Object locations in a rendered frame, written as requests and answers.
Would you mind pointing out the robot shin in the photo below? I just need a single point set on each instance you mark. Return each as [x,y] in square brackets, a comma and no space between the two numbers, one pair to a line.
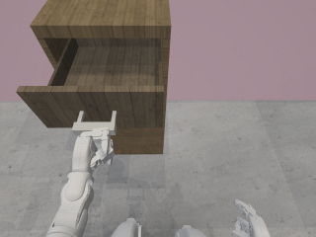
[130,219]
[186,226]

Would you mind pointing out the robot left shin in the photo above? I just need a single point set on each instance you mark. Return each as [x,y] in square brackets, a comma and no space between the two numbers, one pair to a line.
[130,219]

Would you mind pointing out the left robot forearm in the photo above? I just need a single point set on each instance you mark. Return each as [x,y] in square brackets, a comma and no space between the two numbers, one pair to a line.
[76,197]

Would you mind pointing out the drawer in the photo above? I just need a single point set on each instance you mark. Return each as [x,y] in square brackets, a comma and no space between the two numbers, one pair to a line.
[99,76]

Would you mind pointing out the robot left hand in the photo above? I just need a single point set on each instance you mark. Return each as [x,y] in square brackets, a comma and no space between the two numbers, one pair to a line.
[85,148]

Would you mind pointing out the robot right shin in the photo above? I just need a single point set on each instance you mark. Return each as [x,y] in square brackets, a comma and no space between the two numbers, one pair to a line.
[186,226]

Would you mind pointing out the handle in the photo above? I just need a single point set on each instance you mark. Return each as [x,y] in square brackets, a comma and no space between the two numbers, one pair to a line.
[80,126]

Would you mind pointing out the cabinet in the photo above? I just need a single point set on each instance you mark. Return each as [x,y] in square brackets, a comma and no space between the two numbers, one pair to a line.
[61,20]

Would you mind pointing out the robot right hand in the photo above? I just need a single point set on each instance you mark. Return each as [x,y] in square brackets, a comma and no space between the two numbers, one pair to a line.
[255,227]

